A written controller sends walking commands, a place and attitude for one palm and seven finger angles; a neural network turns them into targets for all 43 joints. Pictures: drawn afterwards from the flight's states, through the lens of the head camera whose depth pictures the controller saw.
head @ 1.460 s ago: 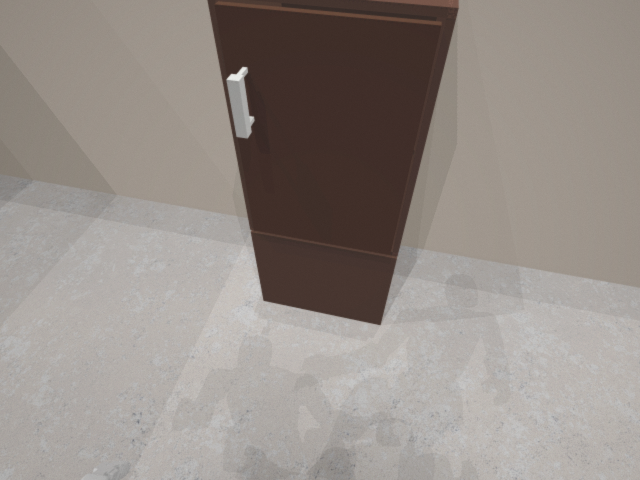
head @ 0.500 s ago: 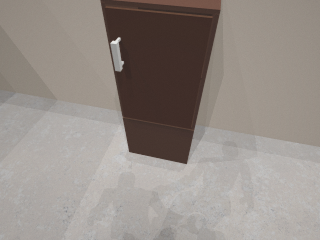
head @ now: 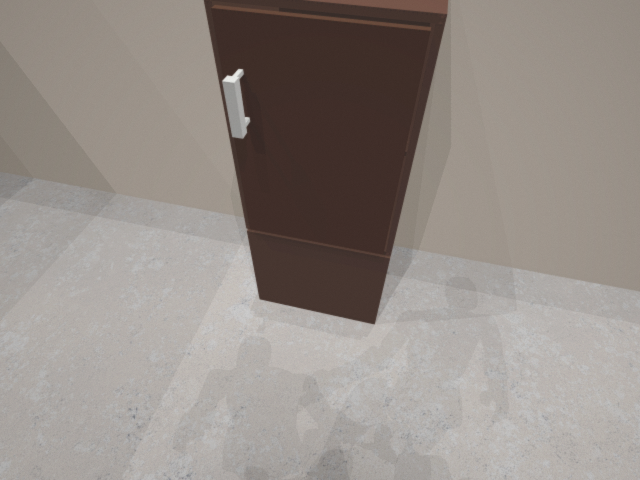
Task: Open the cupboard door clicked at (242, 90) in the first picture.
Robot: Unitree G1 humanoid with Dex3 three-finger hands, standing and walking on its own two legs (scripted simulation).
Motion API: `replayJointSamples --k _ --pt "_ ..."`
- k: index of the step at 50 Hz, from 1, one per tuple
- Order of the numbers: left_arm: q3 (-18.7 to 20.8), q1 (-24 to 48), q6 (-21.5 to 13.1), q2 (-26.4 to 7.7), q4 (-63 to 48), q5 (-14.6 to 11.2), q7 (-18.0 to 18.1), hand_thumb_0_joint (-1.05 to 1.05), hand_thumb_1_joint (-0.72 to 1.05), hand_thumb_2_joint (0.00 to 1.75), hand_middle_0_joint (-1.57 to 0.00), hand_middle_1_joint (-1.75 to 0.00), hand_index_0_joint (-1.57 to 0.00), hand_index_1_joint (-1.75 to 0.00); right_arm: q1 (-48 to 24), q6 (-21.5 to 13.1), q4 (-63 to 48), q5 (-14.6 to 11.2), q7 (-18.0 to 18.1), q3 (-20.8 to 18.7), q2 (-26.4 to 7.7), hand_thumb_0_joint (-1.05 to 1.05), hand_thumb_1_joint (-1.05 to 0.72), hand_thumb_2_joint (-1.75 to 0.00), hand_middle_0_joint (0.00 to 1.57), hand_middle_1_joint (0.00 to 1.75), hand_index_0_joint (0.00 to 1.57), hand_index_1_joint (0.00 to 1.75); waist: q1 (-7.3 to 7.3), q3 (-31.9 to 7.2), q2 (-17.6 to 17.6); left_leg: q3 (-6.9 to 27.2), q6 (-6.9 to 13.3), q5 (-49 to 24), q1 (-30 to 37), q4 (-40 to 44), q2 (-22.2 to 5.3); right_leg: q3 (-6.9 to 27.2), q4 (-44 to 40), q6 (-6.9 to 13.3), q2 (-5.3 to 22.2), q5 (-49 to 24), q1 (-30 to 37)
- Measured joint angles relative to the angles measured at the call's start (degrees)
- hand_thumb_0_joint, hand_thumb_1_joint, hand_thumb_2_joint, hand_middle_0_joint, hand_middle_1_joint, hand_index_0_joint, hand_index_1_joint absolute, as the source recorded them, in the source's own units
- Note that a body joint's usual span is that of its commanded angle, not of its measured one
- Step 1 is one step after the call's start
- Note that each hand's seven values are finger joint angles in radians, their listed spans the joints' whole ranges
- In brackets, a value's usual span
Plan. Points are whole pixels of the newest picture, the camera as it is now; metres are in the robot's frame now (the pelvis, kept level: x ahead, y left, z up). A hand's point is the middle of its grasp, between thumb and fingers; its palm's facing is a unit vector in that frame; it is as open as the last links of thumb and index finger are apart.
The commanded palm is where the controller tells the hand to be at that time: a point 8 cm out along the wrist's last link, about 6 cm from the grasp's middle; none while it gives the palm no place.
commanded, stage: turn to face it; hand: left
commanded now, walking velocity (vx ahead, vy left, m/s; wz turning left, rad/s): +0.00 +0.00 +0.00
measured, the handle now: (239, 103) +0.80 +0.22 +0.06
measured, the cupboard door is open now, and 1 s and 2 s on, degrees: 0 0 0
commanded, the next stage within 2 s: take the last steps up to it in 0.44 s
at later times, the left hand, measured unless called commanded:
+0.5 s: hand out of the picture +0.07 +0.20 -0.18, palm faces -0.10 -0.96 -0.26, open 7.4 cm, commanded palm none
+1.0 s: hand out of the picture +0.08 +0.25 -0.18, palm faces -0.11 -0.97 -0.20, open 7.4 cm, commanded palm none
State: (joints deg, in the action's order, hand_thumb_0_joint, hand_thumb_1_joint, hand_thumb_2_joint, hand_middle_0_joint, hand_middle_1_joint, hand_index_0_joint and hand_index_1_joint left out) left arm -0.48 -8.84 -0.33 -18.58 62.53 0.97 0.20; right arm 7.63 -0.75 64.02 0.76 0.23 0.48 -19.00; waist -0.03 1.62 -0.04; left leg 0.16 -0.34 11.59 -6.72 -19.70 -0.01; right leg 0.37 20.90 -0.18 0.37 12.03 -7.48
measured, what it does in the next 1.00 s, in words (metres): lifts its right foot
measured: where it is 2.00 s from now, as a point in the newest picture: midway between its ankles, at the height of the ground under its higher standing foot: outside the picture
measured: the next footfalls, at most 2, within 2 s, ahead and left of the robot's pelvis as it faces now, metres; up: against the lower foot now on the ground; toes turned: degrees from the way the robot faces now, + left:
right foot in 1.30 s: +0.27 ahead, -0.06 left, +0.00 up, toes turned -15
left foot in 1.68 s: +0.27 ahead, +0.19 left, +0.00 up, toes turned -5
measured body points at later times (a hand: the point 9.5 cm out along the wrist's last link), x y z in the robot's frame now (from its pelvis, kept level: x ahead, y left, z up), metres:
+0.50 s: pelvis +0.00 +0.00 -0.01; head +0.01 +0.00 +0.44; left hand +0.07 +0.25 -0.16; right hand +0.04 -0.26 -0.16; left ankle -0.01 +0.12 -0.75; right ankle -0.01 -0.12 -0.75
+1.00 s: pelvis +0.06 +0.06 -0.01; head +0.07 +0.07 +0.44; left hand +0.09 +0.30 -0.17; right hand -0.02 -0.16 -0.15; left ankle +0.03 +0.13 -0.75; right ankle +0.04 -0.07 -0.68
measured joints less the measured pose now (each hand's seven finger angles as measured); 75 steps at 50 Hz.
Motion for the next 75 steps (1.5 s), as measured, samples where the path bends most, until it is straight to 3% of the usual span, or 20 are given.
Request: replayJointSamples --k 15,29,33,37,39,41,43,45,47,50,57,62,65,68,70,72,75 --pt "0.6 -0.2 0.9 0.6 -0.9 0.1 0.4 0.01 0.9 0.9 -0.2 -0.3 -0.2 -0.3 -0.7 0.2 -1.3 0.1 0.7 -0.4 0.9 0.0 -0.91 -0.9 0.21 0.3 0.2 0.3 0.46 0.0 0.2 -1.7 -0.2 1.3 -0.6 -1.7 -0.7 1.7 1.7 0.1 -0.7 0.6 -1.4" --pt "0.8 -3.2 2.4 6.7 -4.7 0.4 0.2 0.01 0.91 0.9 -0.2 -0.3 -0.2 -0.3 3.8 1.6 -3.6 0.1 1.0 -1.3 7.0 0.0 -0.91 -0.9 0.21 0.3 0.2 0.3 -0.43 1.0 -0.1 -5.5 -0.3 5.8 -5.2 -10.2 -2.3 5.4 10.9 0.3 -2.6 3.8 -7.8" --pt "0.8 -4.7 1.7 8.3 -4.8 0.7 0.0 0.01 0.91 0.9 -0.2 -0.3 -0.2 -0.3 7.1 1.7 -2.7 0.5 0.3 -1.6 7.1 0.0 -0.91 -0.9 0.21 0.3 0.2 0.3 -0.67 -0.3 0.7 -4.7 0.0 10.0 -6.3 -13.6 -2.4 5.1 11.4 0.6 -2.8 4.7 -7.6" --pt "1.7 -7.4 0.4 9.3 -4.7 0.8 0.4 0.01 0.91 0.9 -0.2 -0.3 -0.2 -0.3 10.5 1.8 -1.6 0.7 -0.3 -2.1 6.7 0.0 -0.91 -0.9 0.21 0.3 0.2 0.3 -0.02 -1.9 0.9 -3.6 0.3 14.4 -9.8 -22.0 -1.2 4.6 8.2 0.8 -2.1 4.3 -5.6" --pt "2.1 -8.9 0.0 9.1 -4.3 1.0 0.4 0.01 0.91 0.9 -0.2 -0.3 -0.2 -0.3 11.8 1.4 -1.7 0.7 -0.5 -2.4 6.6 0.01 -0.91 -0.9 0.2 0.3 0.2 0.3 0.18 -2.3 0.3 -3.9 0.5 14.7 -10.1 -21.1 -0.8 4.9 6.9 0.5 -1.1 4.2 -4.6" --pt "2.6 -10.4 0.1 8.6 -3.7 0.9 0.4 0.01 0.91 0.9 -0.2 -0.3 -0.2 -0.3 13.0 0.5 -2.3 0.5 -0.6 -2.5 6.6 0.01 -0.91 -0.9 0.2 0.3 0.19 0.3 0.18 -2.6 -0.4 -4.4 0.7 11.5 -8.2 -14.7 -0.7 5.2 7.5 -0.1 -0.2 5.2 -4.2" --pt "3.1 -11.5 0.8 8.1 -3.1 0.7 0.2 0.01 0.91 0.9 -0.2 -0.3 -0.2 -0.3 14.0 -0.6 -3.0 0.7 -0.2 -2.6 6.5 0.01 -0.91 -0.9 0.2 0.3 0.19 0.3 0.0 -2.7 -0.7 -4.9 1.7 7.2 -7.0 -11.5 -0.4 5.3 13.0 0.6 0.3 9.9 -6.2" --pt "3.6 -12.1 1.8 7.7 -1.7 0.8 0.2 0.01 0.91 0.9 -0.2 -0.3 -0.2 -0.3 14.5 -1.1 -3.4 0.9 0.3 -2.6 6.9 0.0 -0.91 -0.9 0.2 0.3 0.19 0.3 -0.32 -2.7 -1.3 -6.6 3.2 7.1 -5.9 -11.9 0.2 3.3 24.2 1.5 1.0 13.6 -10.6" --pt "4.0 -11.8 2.1 7.2 -0.8 1.1 -0.1 0.01 0.91 0.9 -0.2 -0.3 -0.2 -0.3 15.6 -1.5 -3.3 0.8 0.7 -2.2 7.8 0.0 -0.91 -0.9 0.2 0.3 0.19 0.3 -0.99 -2.8 -1.5 -7.5 4.0 7.0 -3.6 -9.0 0.8 0.6 33.9 1.8 1.9 11.8 -15.2" --pt "4.1 -10.3 1.5 6.7 -0.9 1.3 -0.5 0.01 0.91 0.9 -0.2 -0.3 -0.19 -0.3 17.3 -2.2 -2.2 0.6 1.1 -1.4 9.6 0.0 -0.91 -0.9 0.2 0.3 0.19 0.3 -1.16 -2.6 -1.8 -7.9 4.4 5.4 0.1 -3.3 1.9 -2.4 39.4 1.2 3.3 6.9 -20.1" --pt "3.4 -4.8 0.8 8.5 -3.0 1.1 -0.4 0.01 0.91 0.9 -0.19 -0.3 -0.19 -0.3 19.6 -2.9 0.9 0.5 1.4 -0.3 13.5 0.0 -0.91 -0.9 0.2 0.3 0.2 0.3 -1.39 -0.6 -1.6 -7.8 5.0 5.6 6.6 2.8 3.8 -5.2 31.0 -0.1 5.0 3.0 -23.4" --pt "2.8 -1.0 0.4 10.9 -4.1 1.0 -0.2 0.01 0.91 0.9 -0.19 -0.3 -0.19 -0.3 20.1 -2.7 2.1 0.8 1.5 -0.3 14.6 0.0 -0.91 -0.9 0.21 0.3 0.2 0.3 -2.53 1.1 -0.7 -7.9 4.6 9.8 9.6 1.2 4.2 -6.6 21.7 1.2 4.0 3.6 -20.9" --pt "2.4 -0.1 -1.1 12.0 -5.3 1.1 -0.1 0.01 0.91 0.9 -0.2 -0.3 -0.19 -0.3 20.7 -2.4 2.8 0.4 1.5 -0.6 14.7 0.0 -0.91 -0.9 0.21 0.3 0.2 0.3 -2.55 1.5 0.1 -7.7 3.8 14.9 9.3 -5.3 3.3 -7.9 14.8 2.5 2.1 0.1 -16.0" --pt "2.1 0.1 -3.1 13.0 -5.6 0.8 0.6 0.01 0.91 0.9 -0.2 -0.3 -0.19 -0.3 18.9 -1.3 2.9 -0.3 1.6 -1.1 14.2 0.0 -0.91 -0.9 0.21 0.3 0.2 0.3 -2.3 2.4 1.5 -5.2 2.1 18.6 0.2 -28.5 1.5 -9.6 16.8 4.2 1.4 1.8 -14.3" --pt "2.6 -0.1 -3.1 13.0 -6.1 0.2 1.8 -0.01 0.92 0.9 -0.2 -0.3 -0.2 -0.3 16.7 -0.1 1.9 -0.4 1.9 -1.8 13.7 0.0 -0.91 -0.9 0.21 0.3 0.2 0.3 -1.89 2.1 1.6 -3.5 1.1 19.1 -6.3 -39.0 0.8 -10.3 15.2 4.4 1.4 3.0 -12.6" --pt "2.8 0.0 -2.4 12.4 -6.5 0.3 2.7 -0.02 0.93 0.9 -0.2 -0.3 -0.2 -0.3 13.7 1.3 0.2 -0.3 2.1 -2.4 12.8 0.0 -0.91 -0.9 0.21 0.3 0.2 0.3 -1.52 1.8 1.7 -2.5 0.2 18.2 -11.4 -41.0 -0.5 -10.5 12.9 3.9 1.4 2.2 -11.5" --pt "2.9 0.1 -0.8 11.0 -6.4 0.8 3.0 -0.02 0.94 0.9 -0.2 -0.3 -0.2 -0.3 8.8 2.3 -2.8 0.0 1.8 -3.2 11.5 0.0 -0.91 -0.9 0.2 0.3 0.19 0.3 -1.24 1.8 1.4 -1.7 -0.9 16.2 -15.9 -36.9 -2.3 -10.2 10.8 3.5 1.9 1.2 -11.0"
